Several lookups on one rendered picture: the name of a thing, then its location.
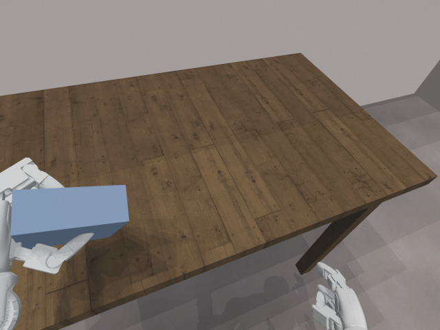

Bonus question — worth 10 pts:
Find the left robot hand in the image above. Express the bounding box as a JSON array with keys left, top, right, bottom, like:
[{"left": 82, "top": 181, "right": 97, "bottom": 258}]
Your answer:
[{"left": 0, "top": 157, "right": 94, "bottom": 274}]

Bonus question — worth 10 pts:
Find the right robot hand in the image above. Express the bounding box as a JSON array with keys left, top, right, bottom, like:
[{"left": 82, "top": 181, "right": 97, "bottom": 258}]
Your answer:
[{"left": 312, "top": 262, "right": 368, "bottom": 330}]

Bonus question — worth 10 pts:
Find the table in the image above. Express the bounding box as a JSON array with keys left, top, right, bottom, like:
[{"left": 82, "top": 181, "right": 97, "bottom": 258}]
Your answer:
[{"left": 0, "top": 53, "right": 437, "bottom": 330}]

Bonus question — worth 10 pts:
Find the sponge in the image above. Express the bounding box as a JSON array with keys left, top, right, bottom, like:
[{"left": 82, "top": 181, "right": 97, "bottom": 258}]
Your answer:
[{"left": 11, "top": 185, "right": 129, "bottom": 249}]

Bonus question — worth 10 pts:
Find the robot left forearm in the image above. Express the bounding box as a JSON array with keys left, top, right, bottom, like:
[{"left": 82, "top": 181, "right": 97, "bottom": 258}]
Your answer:
[{"left": 0, "top": 272, "right": 21, "bottom": 330}]

